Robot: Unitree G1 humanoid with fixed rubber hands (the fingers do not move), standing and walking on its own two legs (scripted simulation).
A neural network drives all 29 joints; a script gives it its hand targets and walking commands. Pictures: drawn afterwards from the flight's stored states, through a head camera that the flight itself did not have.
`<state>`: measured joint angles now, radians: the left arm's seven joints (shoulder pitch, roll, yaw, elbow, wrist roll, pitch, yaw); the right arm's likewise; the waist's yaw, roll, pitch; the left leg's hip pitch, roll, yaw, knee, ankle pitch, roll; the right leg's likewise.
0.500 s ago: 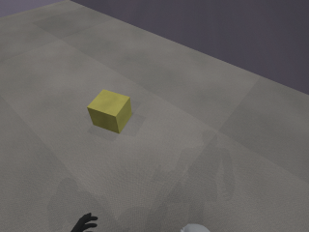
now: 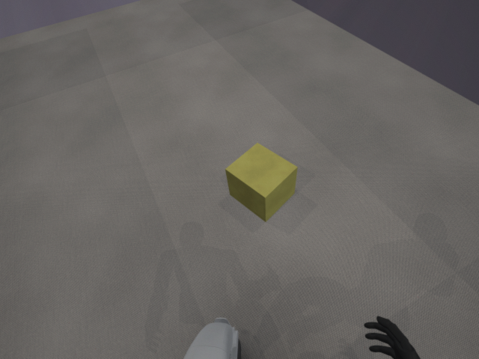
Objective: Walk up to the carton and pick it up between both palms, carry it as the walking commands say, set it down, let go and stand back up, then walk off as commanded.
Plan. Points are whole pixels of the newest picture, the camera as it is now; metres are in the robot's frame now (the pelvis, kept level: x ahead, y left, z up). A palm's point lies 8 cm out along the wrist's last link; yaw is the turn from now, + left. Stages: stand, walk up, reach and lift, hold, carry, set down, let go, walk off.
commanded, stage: walk up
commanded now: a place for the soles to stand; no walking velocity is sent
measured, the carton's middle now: (261, 181) +0.95 +0.07 -0.66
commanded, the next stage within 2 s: none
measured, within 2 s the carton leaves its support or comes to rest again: neither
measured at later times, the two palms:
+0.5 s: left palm (158, 271) +0.29 +0.25 -0.13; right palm (404, 316) +0.24 -0.25 -0.14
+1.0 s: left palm (155, 216) +0.42 +0.30 -0.13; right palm (346, 187) +0.52 -0.18 -0.12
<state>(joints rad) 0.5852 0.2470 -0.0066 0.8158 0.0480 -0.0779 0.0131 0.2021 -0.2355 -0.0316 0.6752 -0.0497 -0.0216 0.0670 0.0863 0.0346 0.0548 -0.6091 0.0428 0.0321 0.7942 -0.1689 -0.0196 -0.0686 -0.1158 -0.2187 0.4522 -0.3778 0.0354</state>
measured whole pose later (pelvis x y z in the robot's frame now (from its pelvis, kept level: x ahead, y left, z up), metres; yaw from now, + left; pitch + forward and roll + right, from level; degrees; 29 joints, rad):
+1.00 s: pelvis +0.39 +0.05 -0.01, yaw +5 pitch -1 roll +0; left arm 0.31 0.24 -0.01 0.77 0.01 0.01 0.01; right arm 0.22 -0.21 0.03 0.74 -0.02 -0.02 -0.03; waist 0.01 -0.01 0.07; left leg -0.34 0.03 0.07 0.66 -0.31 0.01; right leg -0.33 -0.04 -0.05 0.68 -0.34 0.02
